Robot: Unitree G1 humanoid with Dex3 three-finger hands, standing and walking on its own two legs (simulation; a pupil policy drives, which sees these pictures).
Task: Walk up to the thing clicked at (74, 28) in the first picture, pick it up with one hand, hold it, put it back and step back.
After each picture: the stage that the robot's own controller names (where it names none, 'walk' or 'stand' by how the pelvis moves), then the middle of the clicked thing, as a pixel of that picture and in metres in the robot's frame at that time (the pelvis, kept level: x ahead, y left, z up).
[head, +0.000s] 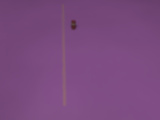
stand; (73, 24) +1.75 +0.17 -0.72
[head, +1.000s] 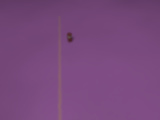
walk; (69, 37) +1.60 +0.32 -0.72
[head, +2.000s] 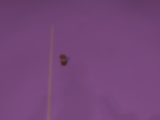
walk; (63, 60) +1.03 +0.31 -0.72
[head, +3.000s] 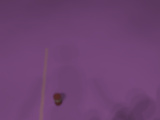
walk; (57, 99) +0.62 +0.25 -0.71
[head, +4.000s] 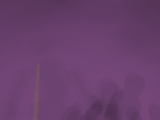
walk; out of the picture +0.39 +0.17 -0.70
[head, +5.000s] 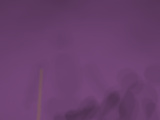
stand; out of the picture +0.34 +0.21 -0.72
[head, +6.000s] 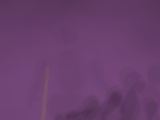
stand; out of the picture +0.34 +0.18 -0.72
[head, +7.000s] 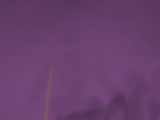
stand; out of the picture +0.34 +0.17 -0.72
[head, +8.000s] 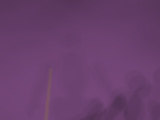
stand; out of the picture +0.34 +0.18 -0.72
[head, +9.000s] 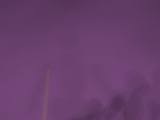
stand; out of the picture +0.34 +0.19 -0.73
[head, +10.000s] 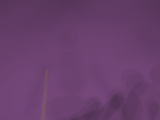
stand; out of the picture +0.33 +0.19 -0.73
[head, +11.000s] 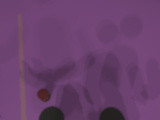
go down; (44, 95) +0.37 +0.21 -0.52
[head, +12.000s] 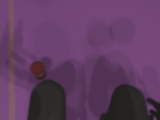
go down; (38, 71) +0.41 +0.23 -0.32
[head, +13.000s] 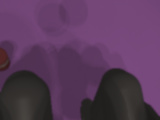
close in; out of the picture +0.40 +0.26 -0.24
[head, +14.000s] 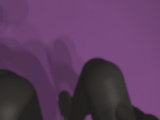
close; out of the picture +0.39 +0.27 -0.22
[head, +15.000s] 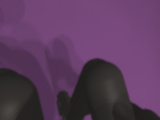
close; out of the picture +0.38 +0.28 -0.22
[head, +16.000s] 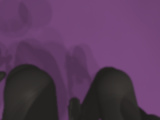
lift; out of the picture +0.32 +0.26 -0.19
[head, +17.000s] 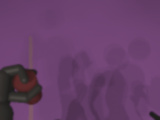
lift; (29, 88) +0.31 +0.19 +0.00
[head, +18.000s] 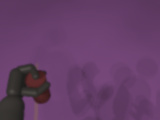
hold; (39, 87) +0.33 +0.17 +0.00
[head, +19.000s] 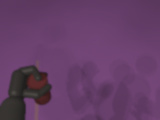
hold; (40, 89) +0.33 +0.17 -0.01
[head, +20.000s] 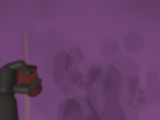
crouch; (30, 82) +0.35 +0.19 -0.07
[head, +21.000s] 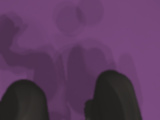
lower; out of the picture +0.46 +0.28 -0.12
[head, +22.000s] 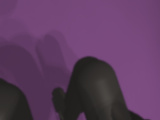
lower; out of the picture +0.43 +0.29 -0.22
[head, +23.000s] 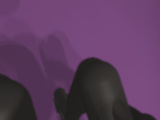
lower; out of the picture +0.42 +0.30 -0.22
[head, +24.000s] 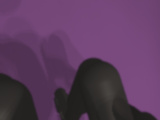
lower; out of the picture +0.42 +0.30 -0.23
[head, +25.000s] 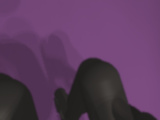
lower; out of the picture +0.41 +0.30 -0.23
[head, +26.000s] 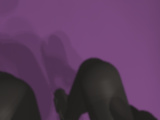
open; out of the picture +0.41 +0.28 -0.23
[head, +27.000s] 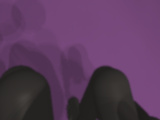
stand; out of the picture +0.41 +0.26 -0.24
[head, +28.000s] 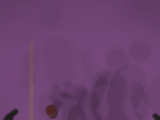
stand; (51, 112) +0.38 +0.20 -0.59
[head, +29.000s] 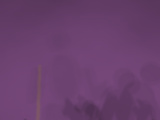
stand; out of the picture +0.37 +0.19 -0.67
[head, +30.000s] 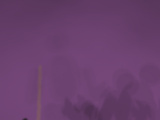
stand; out of the picture +0.37 +0.19 -0.67
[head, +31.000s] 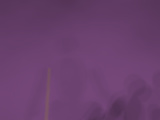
stand; out of the picture +0.40 +0.18 -0.72
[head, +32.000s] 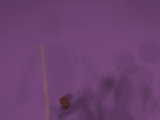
walk; (64, 102) +0.47 +0.18 -0.69
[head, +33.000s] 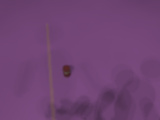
walk; (66, 71) +0.73 +0.16 -0.69
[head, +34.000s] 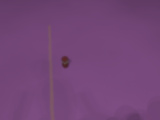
stand; (65, 62) +0.98 +0.19 -0.70
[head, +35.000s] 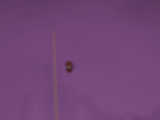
stand; (69, 67) +0.99 +0.16 -0.72
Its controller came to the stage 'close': yes
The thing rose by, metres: 0.71
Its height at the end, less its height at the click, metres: +0.00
